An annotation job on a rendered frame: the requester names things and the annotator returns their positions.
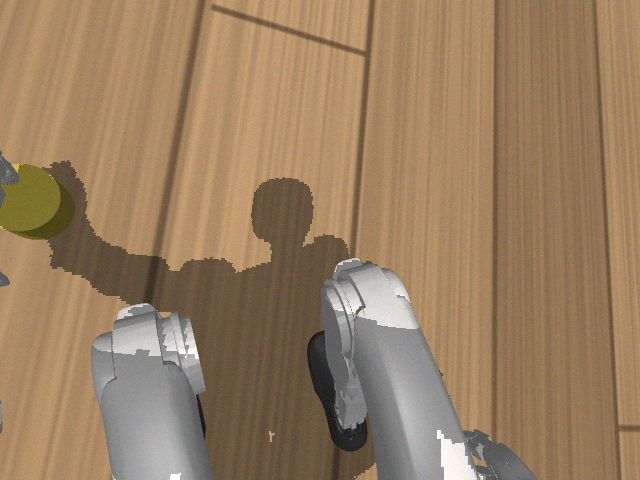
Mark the left robot hand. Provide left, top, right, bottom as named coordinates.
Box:
left=0, top=150, right=19, bottom=287

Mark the right robot hand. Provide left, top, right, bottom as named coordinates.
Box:
left=463, top=429, right=537, bottom=480

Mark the tin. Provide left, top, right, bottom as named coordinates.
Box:
left=0, top=164, right=75, bottom=240

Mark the right robot foot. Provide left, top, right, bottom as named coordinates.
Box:
left=307, top=331, right=367, bottom=452

